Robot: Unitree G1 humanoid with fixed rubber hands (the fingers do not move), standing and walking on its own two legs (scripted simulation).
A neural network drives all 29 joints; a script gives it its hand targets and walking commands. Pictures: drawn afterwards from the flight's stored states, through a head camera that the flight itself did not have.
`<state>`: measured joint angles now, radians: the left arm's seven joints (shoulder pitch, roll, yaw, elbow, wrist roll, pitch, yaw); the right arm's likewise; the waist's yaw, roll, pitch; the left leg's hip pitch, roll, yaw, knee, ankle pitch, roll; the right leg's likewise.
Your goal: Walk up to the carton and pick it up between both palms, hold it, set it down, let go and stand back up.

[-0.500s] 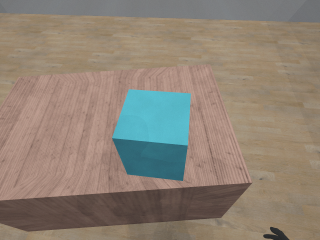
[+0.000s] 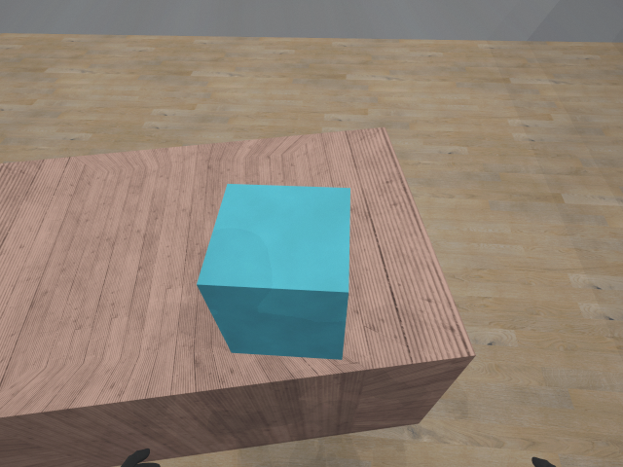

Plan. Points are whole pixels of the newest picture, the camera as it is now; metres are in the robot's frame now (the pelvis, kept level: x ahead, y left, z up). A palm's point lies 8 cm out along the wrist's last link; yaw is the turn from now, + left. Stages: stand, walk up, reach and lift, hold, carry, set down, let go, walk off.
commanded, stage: stand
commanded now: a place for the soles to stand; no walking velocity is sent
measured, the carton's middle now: (287, 275) +0.44 +0.08 -0.10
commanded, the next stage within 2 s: reach and lift in 0.16 s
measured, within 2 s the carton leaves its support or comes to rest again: neither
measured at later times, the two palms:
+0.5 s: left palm (166, 446) +0.17 +0.24 -0.13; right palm (538, 450) +0.16 -0.27 -0.11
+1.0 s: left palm out of the picture +0.14 +0.27 -0.08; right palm out of the picture +0.13 -0.20 -0.10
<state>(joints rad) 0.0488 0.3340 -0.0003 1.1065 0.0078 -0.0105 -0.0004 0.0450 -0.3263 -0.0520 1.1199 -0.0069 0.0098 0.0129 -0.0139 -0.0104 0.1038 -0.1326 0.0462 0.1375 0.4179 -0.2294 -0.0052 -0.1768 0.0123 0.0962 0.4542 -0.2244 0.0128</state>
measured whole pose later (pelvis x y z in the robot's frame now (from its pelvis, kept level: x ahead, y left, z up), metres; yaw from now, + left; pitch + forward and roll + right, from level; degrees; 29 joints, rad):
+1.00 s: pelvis -0.02 +0.01 -0.01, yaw +2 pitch -5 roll +0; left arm 0.13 0.29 0.03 0.52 -0.06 0.22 -0.04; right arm 0.23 -0.11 -0.07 0.64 -0.02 -0.17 -0.03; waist -0.01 0.00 0.14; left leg -0.19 0.03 0.11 0.56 -0.28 0.02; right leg -0.21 -0.01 0.07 0.57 -0.27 0.03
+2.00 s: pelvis +0.03 +0.02 +0.00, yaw +4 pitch -8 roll -1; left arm 0.33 0.31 -0.10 0.56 -0.20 -0.46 -0.10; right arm 0.35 -0.01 0.03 0.67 0.15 -0.58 -0.12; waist 0.03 -0.03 0.09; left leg -0.04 0.03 0.08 0.50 -0.33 0.01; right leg -0.02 -0.01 0.03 0.44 -0.30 0.03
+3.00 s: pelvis +0.02 +0.03 +0.00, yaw +4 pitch -5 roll -1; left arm -0.08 0.33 -0.04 0.30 -0.23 0.08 -0.06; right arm -0.02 -0.06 0.01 0.39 0.20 -0.12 -0.21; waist 0.00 -0.04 0.11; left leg -0.08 0.02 0.07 0.43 -0.26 0.02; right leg -0.04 -0.02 0.03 0.34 -0.21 0.04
